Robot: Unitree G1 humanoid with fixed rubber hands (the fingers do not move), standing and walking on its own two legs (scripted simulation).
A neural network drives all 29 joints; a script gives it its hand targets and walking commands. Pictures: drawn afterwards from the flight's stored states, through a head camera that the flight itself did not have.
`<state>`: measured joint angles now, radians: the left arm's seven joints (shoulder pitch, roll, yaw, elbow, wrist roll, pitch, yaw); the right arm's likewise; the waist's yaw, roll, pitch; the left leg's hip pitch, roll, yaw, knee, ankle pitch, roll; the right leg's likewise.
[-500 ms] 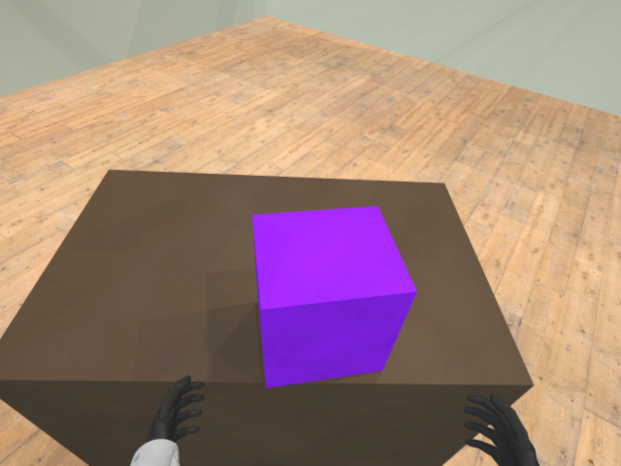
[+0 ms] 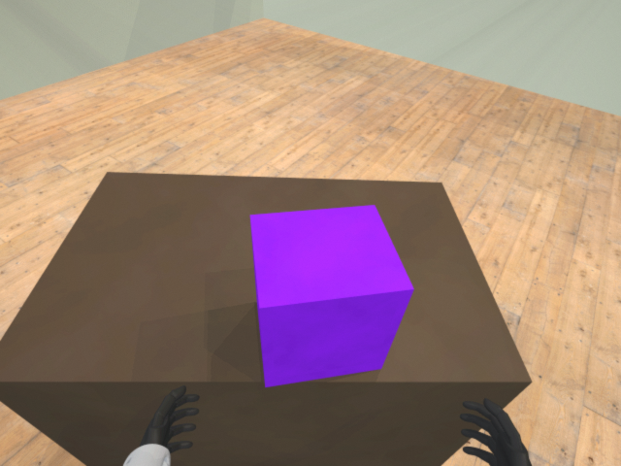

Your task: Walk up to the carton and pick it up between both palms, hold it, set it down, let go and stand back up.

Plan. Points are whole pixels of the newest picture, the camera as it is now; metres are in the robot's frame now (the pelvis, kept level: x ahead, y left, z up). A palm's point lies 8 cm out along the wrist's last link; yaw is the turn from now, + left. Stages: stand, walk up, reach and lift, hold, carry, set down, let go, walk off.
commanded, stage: set down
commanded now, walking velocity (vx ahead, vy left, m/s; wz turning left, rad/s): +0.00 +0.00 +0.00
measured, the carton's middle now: (319, 296) +0.38 +0.02 -0.03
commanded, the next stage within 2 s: let go in 0.20 s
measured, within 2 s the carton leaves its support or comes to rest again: neither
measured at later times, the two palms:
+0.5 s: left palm (153, 450) +0.15 +0.23 -0.09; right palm out of the picture +0.15 -0.23 -0.07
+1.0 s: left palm (125, 437) +0.16 +0.27 -0.07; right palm out of the picture +0.14 -0.26 -0.09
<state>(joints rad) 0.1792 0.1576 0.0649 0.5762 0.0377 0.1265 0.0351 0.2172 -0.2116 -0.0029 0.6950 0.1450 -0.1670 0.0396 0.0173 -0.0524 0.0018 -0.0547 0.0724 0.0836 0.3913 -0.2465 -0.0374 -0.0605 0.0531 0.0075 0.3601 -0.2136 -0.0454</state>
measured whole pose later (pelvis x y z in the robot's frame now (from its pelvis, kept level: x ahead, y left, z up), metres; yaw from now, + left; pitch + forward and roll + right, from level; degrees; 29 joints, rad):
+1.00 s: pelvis +0.01 -0.01 +0.00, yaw +0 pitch -2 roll +0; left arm 0.18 0.31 0.07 0.58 0.04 0.03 0.01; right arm 0.22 -0.24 0.00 0.73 0.08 -0.05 0.00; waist 0.02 -0.03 0.03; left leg -0.11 0.07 0.08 0.39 -0.25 -0.04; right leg -0.14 0.05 0.01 0.41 -0.24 -0.04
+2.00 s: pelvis +0.01 -0.01 +0.00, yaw +0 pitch -1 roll +0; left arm 0.18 0.32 0.07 0.63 0.04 0.00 0.01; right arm 0.22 -0.25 0.00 0.74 0.08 -0.02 0.00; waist 0.02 -0.01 0.03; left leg -0.11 0.07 0.08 0.39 -0.26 -0.04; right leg -0.14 0.05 0.01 0.41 -0.25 -0.04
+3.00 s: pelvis -0.01 -0.01 +0.00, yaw +0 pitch -3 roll +0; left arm 0.18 0.32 0.06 0.73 0.04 -0.01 0.01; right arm 0.22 -0.25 0.00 0.87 0.08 -0.02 0.00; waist 0.02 0.01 0.03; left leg -0.11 0.07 0.08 0.39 -0.22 -0.04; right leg -0.14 0.05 0.01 0.41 -0.21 -0.04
